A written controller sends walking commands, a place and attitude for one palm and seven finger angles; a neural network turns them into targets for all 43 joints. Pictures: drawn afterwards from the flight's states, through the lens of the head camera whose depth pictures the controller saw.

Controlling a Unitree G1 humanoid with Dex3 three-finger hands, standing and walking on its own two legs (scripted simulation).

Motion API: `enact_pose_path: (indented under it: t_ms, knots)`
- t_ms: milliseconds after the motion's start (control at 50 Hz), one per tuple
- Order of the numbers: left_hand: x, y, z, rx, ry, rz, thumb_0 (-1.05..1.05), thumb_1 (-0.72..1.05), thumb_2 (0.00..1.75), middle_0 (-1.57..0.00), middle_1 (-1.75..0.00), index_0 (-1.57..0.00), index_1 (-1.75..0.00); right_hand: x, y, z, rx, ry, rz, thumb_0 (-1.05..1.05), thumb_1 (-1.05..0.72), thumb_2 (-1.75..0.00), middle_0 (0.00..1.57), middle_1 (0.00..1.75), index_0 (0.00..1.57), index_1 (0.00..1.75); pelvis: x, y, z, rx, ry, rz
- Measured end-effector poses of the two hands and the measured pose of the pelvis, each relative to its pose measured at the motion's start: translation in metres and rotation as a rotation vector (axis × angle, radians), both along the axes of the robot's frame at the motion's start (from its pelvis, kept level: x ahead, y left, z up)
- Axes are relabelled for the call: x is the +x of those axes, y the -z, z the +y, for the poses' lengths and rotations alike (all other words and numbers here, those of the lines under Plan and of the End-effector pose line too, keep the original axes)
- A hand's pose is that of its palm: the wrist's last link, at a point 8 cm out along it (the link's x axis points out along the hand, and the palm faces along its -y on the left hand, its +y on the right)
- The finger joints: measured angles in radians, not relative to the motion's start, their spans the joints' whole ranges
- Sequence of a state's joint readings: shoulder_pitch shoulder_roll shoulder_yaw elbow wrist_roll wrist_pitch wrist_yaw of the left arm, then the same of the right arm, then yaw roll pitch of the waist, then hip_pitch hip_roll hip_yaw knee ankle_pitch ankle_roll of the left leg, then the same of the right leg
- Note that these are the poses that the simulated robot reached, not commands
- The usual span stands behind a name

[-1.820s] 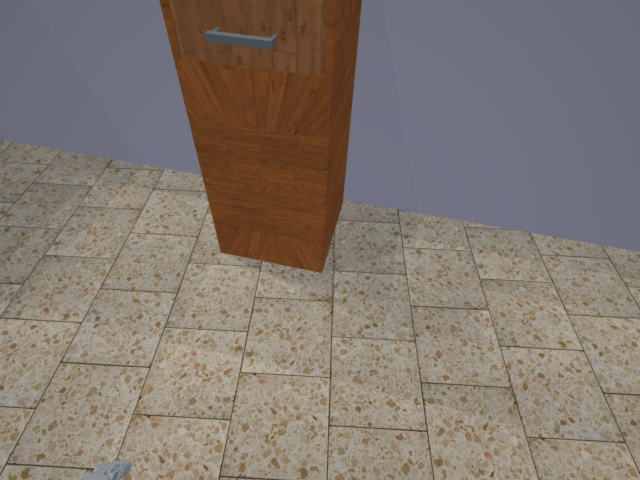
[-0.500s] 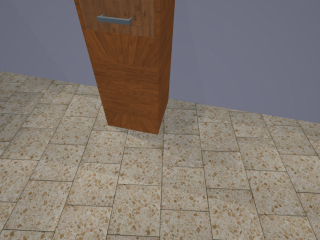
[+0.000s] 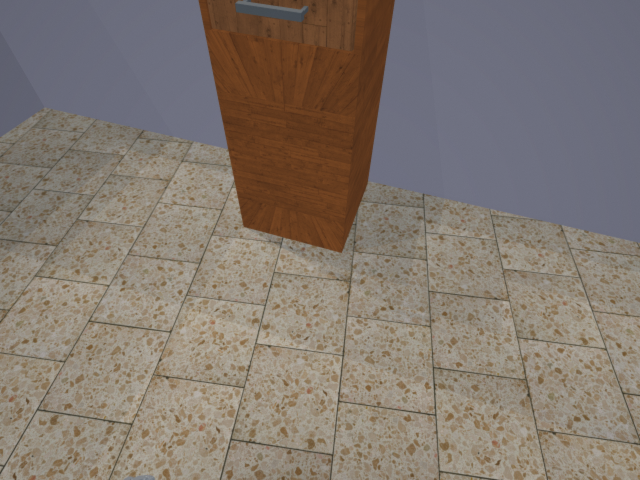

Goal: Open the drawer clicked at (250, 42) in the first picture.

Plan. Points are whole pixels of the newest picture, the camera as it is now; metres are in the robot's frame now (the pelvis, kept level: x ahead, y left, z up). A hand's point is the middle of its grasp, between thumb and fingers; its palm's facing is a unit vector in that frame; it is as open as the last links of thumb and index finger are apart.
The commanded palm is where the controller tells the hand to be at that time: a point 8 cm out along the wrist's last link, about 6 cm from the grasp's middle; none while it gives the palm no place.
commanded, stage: walk to a spot facing it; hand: left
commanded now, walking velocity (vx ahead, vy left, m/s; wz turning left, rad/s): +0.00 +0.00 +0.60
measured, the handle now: (272, 8) +1.08 +0.16 +0.12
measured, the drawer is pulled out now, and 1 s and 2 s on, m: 0.00 0.00 0.00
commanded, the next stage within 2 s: turn to face it in 1.14 s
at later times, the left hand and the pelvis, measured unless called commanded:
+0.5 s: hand out of the picture +0.02 +0.25 -0.15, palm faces +0.24 -0.94 -0.23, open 7.4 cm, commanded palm none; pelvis +0.00 +0.03 +0.01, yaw +15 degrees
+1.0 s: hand out of the picture -0.07 +0.15 -0.16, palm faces +0.63 -0.74 -0.21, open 7.4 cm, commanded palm none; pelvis +0.10 +0.06 +0.00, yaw +36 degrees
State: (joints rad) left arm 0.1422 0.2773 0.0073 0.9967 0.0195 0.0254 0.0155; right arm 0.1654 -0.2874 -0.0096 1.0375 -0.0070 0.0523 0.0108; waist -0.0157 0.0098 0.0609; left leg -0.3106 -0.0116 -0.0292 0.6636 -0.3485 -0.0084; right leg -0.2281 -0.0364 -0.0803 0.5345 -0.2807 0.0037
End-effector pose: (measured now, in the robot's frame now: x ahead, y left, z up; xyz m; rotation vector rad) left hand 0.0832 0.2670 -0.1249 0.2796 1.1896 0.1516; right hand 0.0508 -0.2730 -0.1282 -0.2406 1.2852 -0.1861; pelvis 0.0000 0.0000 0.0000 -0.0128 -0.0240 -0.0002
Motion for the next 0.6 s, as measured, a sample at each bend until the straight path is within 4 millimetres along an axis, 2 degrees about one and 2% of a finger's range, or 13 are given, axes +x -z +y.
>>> enact_pose_path:
  t_ms: [160, 240, 320, 460, 540, 600]
  knots:
    - [-0.049, 0.034, 0.020, -0.075, -0.132, 0.039, 0.01, 0.90, 0.90, -0.20, -0.30, -0.20, -0.30, -0.001, 0.006, 0.049, 0.009, -0.076, 0.016, 0.01, -0.91, -0.89, 0.20, 0.30, 0.20, 0.30, -0.010, 0.015, 0.029, 0.006, -0.111, -0.005]
    - [-0.068, 0.027, 0.027, -0.087, -0.177, 0.074, 0.01, 0.91, 0.90, -0.20, -0.30, -0.20, -0.30, -0.008, -0.002, 0.067, 0.020, -0.091, 0.025, 0.01, -0.91, -0.89, 0.20, 0.30, 0.20, 0.30, -0.015, 0.004, 0.036, -0.002, -0.131, 0.009]
    - [-0.080, 0.015, 0.032, -0.091, -0.214, 0.061, 0.01, 0.91, 0.90, -0.20, -0.30, -0.20, -0.30, -0.008, -0.009, 0.076, 0.031, -0.114, 0.027, 0.01, -0.91, -0.89, 0.20, 0.30, 0.20, 0.30, -0.016, -0.005, 0.040, -0.014, -0.165, 0.025]
    - [-0.084, 0.000, 0.032, -0.076, -0.270, 0.015, 0.01, 0.91, 0.90, -0.20, -0.30, -0.20, -0.30, 0.002, -0.011, 0.071, 0.045, -0.150, 0.016, 0.01, -0.91, -0.89, 0.20, 0.30, 0.20, 0.30, -0.008, -0.010, 0.034, -0.019, -0.239, 0.044]
    - [-0.075, -0.009, 0.023, -0.060, -0.300, -0.036, 0.01, 0.91, 0.90, -0.20, -0.30, -0.20, -0.30, 0.013, -0.006, 0.057, 0.048, -0.184, 0.034, 0.01, -0.91, -0.89, 0.20, 0.30, 0.20, 0.30, -0.001, -0.010, 0.023, -0.014, -0.291, 0.048]
    - [-0.071, -0.013, 0.012, -0.042, -0.332, -0.083, 0.01, 0.91, 0.90, -0.20, -0.30, -0.20, -0.30, 0.030, 0.002, 0.043, 0.052, -0.220, 0.051, 0.01, -0.91, -0.89, 0.20, 0.30, 0.20, 0.30, 0.009, -0.006, 0.012, -0.004, -0.329, 0.045]
